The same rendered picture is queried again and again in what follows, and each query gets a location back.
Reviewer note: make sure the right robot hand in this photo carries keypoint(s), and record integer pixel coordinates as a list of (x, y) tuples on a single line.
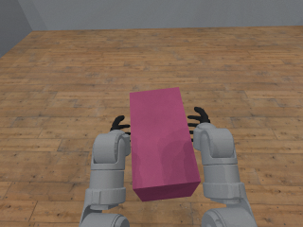
[(203, 118)]

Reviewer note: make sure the carton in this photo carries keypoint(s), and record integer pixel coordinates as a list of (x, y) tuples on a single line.
[(164, 165)]

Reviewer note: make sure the left robot forearm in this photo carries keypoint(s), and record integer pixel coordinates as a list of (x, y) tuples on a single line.
[(106, 187)]

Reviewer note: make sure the robot left upper arm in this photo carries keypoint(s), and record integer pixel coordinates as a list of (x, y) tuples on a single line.
[(105, 220)]

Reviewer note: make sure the robot right upper arm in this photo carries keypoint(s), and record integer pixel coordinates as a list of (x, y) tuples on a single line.
[(234, 216)]

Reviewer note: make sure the right robot forearm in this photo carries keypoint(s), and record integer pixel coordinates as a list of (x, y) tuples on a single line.
[(220, 164)]

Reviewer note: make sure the left robot hand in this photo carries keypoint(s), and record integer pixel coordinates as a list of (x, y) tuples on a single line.
[(115, 125)]

